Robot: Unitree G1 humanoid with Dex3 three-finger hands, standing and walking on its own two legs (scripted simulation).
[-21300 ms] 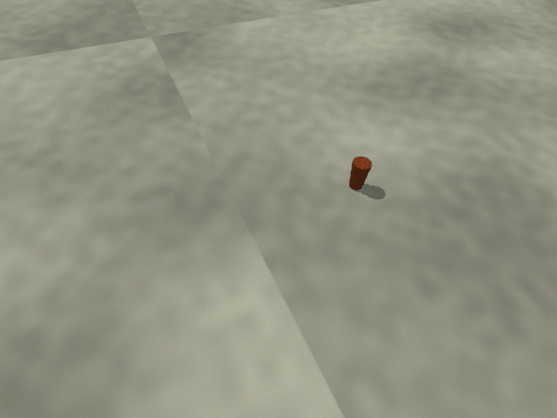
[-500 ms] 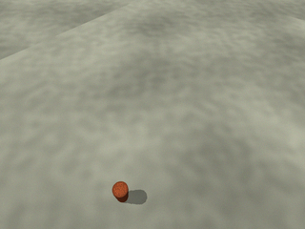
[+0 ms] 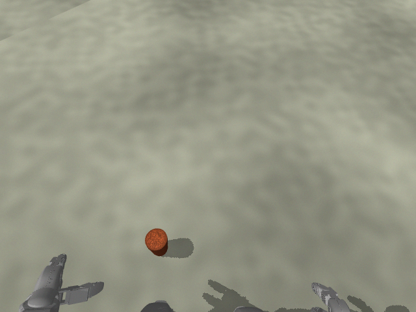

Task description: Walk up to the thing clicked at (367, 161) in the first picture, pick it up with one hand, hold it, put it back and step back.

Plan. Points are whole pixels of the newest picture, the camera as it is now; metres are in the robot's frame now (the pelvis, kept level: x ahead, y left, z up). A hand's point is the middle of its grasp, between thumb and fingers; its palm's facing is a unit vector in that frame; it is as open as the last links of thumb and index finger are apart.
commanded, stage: go down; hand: left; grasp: from the side
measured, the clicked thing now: (158, 244) +0.40 +0.18 -0.68
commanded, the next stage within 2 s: none
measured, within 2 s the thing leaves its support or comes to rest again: neither
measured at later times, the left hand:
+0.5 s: hand (76, 294) +0.16 +0.28 -0.17, palm faces +0.07 -0.94 -0.33, open 17.1 cm
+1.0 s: hand (73, 305) +0.15 +0.28 -0.19, palm faces +0.10 -0.94 -0.32, open 17.1 cm
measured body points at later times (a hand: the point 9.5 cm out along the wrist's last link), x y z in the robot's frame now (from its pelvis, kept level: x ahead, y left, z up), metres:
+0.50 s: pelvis +0.02 +0.01 -0.05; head +0.08 +0.03 +0.40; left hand +0.16 +0.33 -0.14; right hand +0.18 -0.24 -0.13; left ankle +0.02 +0.14 -0.72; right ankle -0.01 -0.12 -0.72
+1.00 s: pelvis +0.00 +0.02 -0.08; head +0.08 +0.04 +0.36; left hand +0.14 +0.33 -0.16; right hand +0.16 -0.23 -0.15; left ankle +0.02 +0.14 -0.72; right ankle -0.01 -0.12 -0.72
